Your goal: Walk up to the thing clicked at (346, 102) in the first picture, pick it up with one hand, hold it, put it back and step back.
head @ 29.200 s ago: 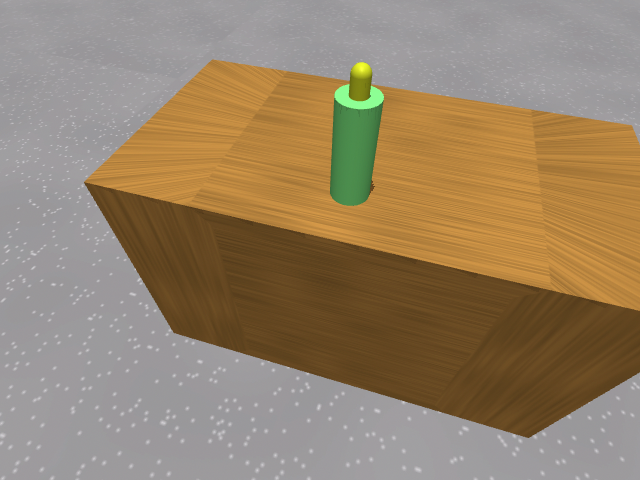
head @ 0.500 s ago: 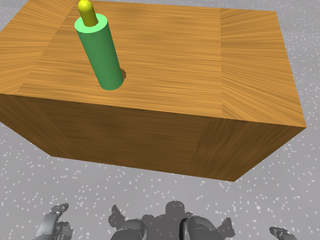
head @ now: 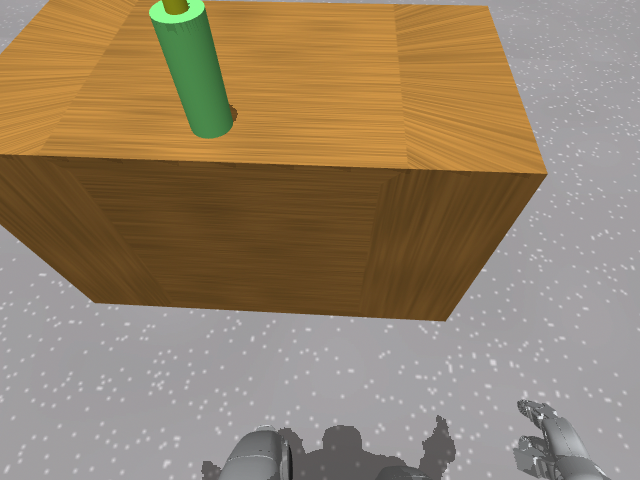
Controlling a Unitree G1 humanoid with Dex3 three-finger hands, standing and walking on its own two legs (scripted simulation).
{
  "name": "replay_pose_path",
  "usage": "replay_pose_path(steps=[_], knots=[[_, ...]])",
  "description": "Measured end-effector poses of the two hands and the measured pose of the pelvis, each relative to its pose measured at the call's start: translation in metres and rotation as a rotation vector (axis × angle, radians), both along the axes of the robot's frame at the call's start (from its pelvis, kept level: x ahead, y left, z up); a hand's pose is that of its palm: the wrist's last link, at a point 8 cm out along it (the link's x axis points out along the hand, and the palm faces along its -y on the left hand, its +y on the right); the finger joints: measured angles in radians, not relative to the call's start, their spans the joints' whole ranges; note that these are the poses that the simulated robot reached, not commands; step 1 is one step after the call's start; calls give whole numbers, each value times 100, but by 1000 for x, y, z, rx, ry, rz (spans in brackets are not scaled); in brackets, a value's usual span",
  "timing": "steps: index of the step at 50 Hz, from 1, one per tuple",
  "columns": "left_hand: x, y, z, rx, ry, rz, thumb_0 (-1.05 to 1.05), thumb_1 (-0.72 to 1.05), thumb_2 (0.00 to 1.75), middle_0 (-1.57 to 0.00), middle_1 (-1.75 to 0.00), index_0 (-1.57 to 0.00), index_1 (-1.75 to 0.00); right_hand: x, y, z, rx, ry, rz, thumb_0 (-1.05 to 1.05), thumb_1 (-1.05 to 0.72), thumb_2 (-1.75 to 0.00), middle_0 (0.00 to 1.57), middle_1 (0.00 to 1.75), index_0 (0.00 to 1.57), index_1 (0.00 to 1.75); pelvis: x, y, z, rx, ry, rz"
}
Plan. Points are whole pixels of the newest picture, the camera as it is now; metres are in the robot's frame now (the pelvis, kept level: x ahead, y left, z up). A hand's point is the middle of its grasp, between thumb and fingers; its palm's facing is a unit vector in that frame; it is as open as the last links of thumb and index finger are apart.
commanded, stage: step back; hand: left
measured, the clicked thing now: (192, 59) +0.73 +0.24 +0.09
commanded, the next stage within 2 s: stand in 2.00 s
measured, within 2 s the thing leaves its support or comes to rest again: neither
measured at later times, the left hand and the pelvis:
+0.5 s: hand out of the picture -0.04 +0.29 -0.13, palm faces +0.04 -0.92 -0.39, open 7.4 cm; pelvis -0.15 +0.01 +0.01, yaw +3 degrees
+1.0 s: hand out of the picture -0.22 +0.29 -0.13, palm faces +0.04 -0.90 -0.44, open 7.4 cm; pelvis -0.31 +0.00 +0.00, yaw +5 degrees
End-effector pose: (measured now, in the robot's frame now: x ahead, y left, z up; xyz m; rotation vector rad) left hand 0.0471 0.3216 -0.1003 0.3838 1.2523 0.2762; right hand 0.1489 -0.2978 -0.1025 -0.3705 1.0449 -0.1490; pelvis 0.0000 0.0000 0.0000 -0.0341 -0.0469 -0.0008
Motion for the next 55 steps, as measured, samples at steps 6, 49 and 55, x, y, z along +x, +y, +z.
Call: replay_pose_path(steps=[6, 49, 55], knots=[[-34, -16, 17, -3, -16, -2, 1, 90, 90, -21, -30, -20, -30, -59, -10, -4, 18, 78, -52, 1, -91, -89, 21, 30, 20, 30, -31, -4, 11, 51, 12, 2], [-274, 1, 13, 22, -126, -16, 0, 90, 90, -21, -30, -21, -30, -359, -11, -9, -43, 178, -2, 1, -91, -90, 20, 30, 20, 30, -308, 0, 3, 45, 28, 74], [-307, 9, 2, -17, -104, 5, 0, 90, 90, -20, -30, -20, -30, -401, 6, 1, -33, 182, -5, 1, -91, -89, 21, 30, 20, 30, -338, 6, 7, 46, 8, 71]])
